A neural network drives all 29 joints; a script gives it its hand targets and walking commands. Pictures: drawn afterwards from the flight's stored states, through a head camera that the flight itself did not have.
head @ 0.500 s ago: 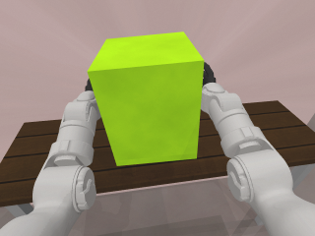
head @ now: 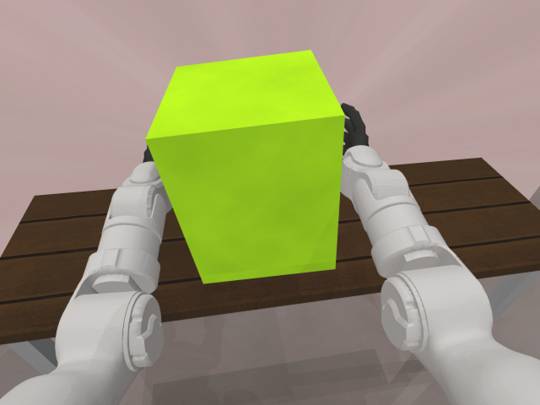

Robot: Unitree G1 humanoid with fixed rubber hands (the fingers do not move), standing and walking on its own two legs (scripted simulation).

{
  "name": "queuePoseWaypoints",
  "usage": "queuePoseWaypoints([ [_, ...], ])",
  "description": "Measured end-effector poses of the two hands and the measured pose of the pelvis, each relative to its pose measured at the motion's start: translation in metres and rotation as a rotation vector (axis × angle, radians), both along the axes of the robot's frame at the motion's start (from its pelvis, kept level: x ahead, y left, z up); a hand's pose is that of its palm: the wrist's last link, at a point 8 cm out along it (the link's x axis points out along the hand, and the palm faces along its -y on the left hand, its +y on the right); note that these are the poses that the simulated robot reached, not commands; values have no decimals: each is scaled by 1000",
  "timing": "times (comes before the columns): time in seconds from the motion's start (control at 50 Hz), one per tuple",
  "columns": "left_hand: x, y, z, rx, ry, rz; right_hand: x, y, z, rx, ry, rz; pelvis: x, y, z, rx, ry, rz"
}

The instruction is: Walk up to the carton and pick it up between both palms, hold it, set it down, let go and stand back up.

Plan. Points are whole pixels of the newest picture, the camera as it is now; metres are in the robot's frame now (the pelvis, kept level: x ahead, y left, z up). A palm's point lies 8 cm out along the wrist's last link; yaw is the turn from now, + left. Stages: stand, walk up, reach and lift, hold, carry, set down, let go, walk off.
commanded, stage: set down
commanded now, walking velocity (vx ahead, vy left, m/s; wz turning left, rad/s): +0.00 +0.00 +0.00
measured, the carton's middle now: (256, 168) +0.42 +0.01 +0.19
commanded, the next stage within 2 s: none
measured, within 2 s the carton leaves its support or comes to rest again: neither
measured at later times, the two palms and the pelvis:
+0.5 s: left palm (165, 178) +0.44 +0.15 +0.15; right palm (348, 165) +0.44 -0.14 +0.17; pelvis +0.02 +0.00 +0.00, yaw +0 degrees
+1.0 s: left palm (171, 194) +0.44 +0.15 +0.11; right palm (347, 180) +0.43 -0.14 +0.15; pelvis +0.02 +0.00 +0.00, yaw +0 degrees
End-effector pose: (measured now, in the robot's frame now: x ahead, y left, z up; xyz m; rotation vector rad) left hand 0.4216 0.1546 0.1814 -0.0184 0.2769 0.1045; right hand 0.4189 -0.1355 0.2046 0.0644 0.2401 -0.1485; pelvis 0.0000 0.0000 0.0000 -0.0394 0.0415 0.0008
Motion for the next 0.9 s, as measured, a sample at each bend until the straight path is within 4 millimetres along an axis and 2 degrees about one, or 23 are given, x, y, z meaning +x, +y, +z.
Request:
queuePoseWaypoints([
  [0.26, 8, -1, -21, -8, 21, -12, 7, -1, -16, 22, 16, -15, 6, 0, 0, 0, 8, 0],
  [0.42, 18, -1, -25, -10, 0, -11, 14, -1, -25, 14, -6, -16, 13, 0, 0, -1, 18, 0],
  [0.52, 22, -1, -34, -12, 19, -18, 17, -1, -33, 13, 9, -21, 17, 1, 0, -1, 23, 0],
  [0.72, 25, -3, -48, -21, 44, -29, 17, -3, -50, -12, 30, -29, 21, 1, 0, -1, 28, 0],
  [0.9, 24, -4, -56, -37, 36, -37, 14, -4, -53, -5, 18, -41, 20, 1, 0, -1, 28, 0],
])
